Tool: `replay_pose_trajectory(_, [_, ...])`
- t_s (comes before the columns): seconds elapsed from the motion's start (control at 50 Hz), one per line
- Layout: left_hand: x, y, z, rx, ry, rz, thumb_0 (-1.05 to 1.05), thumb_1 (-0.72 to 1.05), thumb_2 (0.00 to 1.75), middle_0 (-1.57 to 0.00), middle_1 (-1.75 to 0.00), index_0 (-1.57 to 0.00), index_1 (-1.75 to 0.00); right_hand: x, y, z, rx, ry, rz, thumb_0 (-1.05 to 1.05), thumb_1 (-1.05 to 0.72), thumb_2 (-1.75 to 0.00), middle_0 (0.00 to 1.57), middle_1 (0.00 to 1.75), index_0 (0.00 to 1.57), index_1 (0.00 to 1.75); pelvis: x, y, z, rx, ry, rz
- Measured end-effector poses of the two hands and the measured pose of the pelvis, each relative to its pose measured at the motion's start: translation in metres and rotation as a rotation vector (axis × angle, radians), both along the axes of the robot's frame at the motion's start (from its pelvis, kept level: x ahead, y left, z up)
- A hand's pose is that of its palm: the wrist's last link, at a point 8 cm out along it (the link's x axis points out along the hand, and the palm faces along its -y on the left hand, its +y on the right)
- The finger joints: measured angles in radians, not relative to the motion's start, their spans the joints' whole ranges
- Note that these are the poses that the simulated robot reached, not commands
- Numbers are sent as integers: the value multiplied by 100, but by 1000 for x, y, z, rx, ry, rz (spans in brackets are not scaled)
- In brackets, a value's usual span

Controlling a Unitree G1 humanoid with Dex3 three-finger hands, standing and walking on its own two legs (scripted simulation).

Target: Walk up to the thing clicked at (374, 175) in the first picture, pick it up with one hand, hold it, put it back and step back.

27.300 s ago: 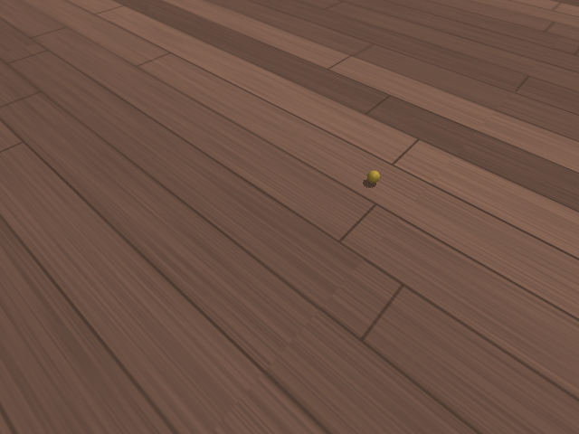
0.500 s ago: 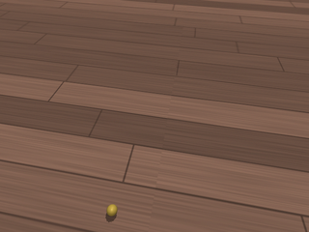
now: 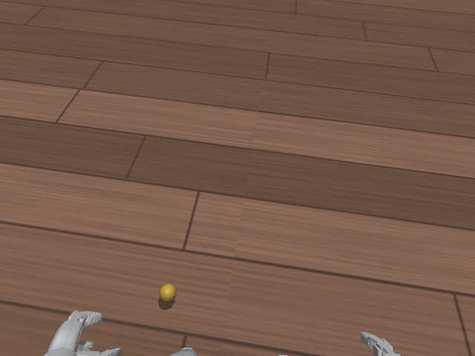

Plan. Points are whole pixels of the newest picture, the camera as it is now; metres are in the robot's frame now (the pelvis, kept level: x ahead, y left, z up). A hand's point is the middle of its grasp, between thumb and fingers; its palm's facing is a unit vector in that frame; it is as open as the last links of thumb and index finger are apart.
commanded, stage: rise first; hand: left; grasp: from above
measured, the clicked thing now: (167, 292) +0.39 +0.25 -0.72
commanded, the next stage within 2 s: none
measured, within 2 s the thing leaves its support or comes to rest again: neither
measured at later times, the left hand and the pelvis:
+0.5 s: hand out of the picture +0.13 +0.27 -0.24, palm faces -0.25 -0.81 -0.53, open 14.2 cm; pelvis -0.01 +0.01 -0.09, yaw +0 degrees
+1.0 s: hand (128, 324) +0.24 +0.30 -0.44, palm faces -0.46 -0.34 -0.82, open 14.1 cm; pelvis -0.08 +0.00 -0.30, yaw -4 degrees
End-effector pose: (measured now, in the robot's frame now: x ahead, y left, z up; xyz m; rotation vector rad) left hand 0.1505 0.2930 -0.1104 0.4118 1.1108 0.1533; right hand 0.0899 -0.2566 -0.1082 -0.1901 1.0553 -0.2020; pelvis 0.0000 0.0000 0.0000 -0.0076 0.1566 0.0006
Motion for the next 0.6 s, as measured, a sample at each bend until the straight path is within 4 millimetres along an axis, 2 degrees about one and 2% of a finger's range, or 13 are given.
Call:
replay_pose_trajectory(0.1, [-9, 4, -18, 29, 15, -15, 0, -24, 97, -7, -103, -8, -102, 13, 3, -11, -11, -54, 23, 1, -90, -90, 20, 30, 20, 30, -1, 3, -19, -5, 49, -1])
replay_pose_trajectory(0.22, [-16, 8, -38, 63, 0, -60, 0, -43, 99, -7, -106, -7, -106, 37, 6, -28, -35, -122, 58, 1, -89, -90, 20, 30, 20, 30, -4, 6, -44, -14, 103, 2])
replay_pose_trajectory(0.46, [-23, 9, -69, 132, 14, -154, 0, -53, 98, -7, -106, -7, -107, 76, 20, -57, -29, -243, 131, 1, -89, -90, 20, 30, 20, 30, -10, 7, -84, -31, 200, 6])
replay_pose_trajectory(0.52, [-17, 13, -86, 164, 13, -202, 0, -54, 98, -7, -107, -7, -107, 81, 21, -72, -29, -261, 158, 1, -89, -90, 20, 30, 20, 30, -14, 6, -101, -33, 234, 7])
replay_pose_trajectory(0.6, [-1, 19, -120, 221, -3, -301, 0, -53, 97, -6, -107, -6, -107, 84, 18, -103, -36, -266, 189, 1, -87, -90, 20, 30, 20, 30, -22, 5, -131, -34, 291, 4])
